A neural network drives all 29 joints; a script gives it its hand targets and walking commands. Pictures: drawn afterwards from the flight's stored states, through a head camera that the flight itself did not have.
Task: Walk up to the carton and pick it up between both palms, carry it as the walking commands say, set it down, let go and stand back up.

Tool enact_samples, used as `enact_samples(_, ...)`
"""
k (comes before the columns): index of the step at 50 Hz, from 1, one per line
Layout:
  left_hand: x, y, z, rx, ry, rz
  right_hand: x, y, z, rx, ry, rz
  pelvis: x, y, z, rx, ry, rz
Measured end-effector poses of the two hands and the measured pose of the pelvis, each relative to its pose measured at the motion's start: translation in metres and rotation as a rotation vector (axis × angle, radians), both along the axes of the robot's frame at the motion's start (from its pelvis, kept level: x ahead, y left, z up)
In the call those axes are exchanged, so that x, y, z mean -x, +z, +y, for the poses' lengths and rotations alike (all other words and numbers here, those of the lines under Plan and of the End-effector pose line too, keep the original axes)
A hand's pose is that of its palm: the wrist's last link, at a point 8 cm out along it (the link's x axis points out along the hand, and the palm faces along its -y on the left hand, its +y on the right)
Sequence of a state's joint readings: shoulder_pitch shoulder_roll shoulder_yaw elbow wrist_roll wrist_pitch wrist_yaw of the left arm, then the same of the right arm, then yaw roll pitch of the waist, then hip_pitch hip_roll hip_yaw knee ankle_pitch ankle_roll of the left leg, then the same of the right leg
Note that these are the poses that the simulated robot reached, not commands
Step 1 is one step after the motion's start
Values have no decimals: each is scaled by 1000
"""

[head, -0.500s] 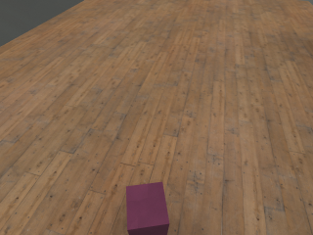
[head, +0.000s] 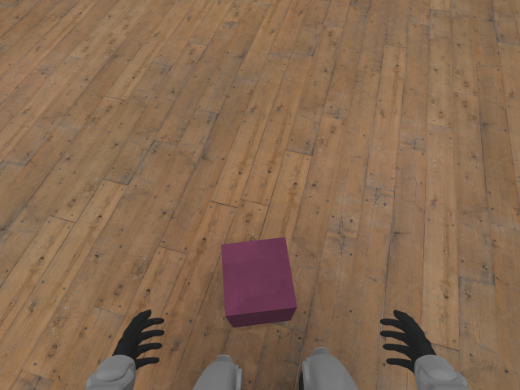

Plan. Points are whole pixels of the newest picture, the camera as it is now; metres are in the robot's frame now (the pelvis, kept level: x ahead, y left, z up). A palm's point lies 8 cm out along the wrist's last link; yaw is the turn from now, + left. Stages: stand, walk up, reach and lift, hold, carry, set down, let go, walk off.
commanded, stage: reach and lift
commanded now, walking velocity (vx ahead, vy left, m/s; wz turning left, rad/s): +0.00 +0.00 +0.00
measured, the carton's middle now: (257, 284) +0.42 +0.04 -0.58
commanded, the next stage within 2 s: none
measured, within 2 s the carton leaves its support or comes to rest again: neither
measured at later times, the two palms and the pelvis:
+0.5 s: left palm (146, 292) +0.30 +0.23 -0.14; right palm (378, 275) +0.33 -0.20 -0.13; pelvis -0.05 +0.01 -0.04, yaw +0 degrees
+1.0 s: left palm (163, 237) +0.42 +0.23 -0.17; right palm (349, 220) +0.46 -0.17 -0.16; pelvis -0.04 +0.00 -0.07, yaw +1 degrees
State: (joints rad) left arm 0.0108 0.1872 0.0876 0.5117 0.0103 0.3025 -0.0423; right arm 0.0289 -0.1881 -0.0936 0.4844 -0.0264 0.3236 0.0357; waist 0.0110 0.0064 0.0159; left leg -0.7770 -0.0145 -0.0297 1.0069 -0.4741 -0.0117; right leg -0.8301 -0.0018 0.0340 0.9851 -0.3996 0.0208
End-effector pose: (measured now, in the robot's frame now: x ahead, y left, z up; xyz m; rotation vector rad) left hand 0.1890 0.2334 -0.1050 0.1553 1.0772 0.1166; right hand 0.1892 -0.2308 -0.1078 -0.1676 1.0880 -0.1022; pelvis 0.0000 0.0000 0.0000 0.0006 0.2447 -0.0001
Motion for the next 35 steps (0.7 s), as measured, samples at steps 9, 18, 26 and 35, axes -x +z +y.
enact_samples(9,-49,-8,-5,-2,-13,-104,-33,-6,7,-4,8,-85,19,-19,5,0,-13,73)
enact_samples(18,-83,-17,-3,-3,38,-165,-88,-15,21,-16,48,-146,42,-30,7,0,-21,121)
enact_samples(26,-116,-35,-2,23,73,-223,-147,-23,36,-45,64,-245,55,-43,5,-1,-7,214)
enact_samples(35,-162,-49,-11,49,95,-311,-195,-38,45,-67,56,-310,56,-56,1,0,0,322)
